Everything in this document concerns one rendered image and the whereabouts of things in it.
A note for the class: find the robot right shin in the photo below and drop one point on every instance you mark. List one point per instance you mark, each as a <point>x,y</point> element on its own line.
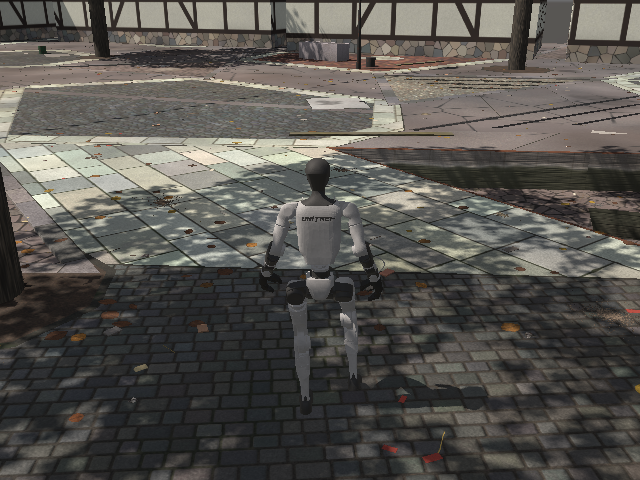
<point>351,345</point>

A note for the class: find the robot right forearm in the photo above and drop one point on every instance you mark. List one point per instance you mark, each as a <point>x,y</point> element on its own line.
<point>369,265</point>

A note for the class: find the robot left hand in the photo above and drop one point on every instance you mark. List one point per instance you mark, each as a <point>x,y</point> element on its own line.
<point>263,281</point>

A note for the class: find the robot left forearm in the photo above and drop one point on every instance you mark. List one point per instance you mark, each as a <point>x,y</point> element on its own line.
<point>269,263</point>

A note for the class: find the robot right hand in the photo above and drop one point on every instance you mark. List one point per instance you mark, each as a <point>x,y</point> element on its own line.
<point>372,285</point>

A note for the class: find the robot left upper arm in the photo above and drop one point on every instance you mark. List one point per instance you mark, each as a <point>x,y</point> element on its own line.
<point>287,211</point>

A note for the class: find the robot right upper arm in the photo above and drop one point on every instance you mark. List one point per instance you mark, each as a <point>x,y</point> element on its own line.
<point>350,211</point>

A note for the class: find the left robot thigh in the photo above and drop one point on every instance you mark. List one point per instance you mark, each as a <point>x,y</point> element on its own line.
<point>297,304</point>

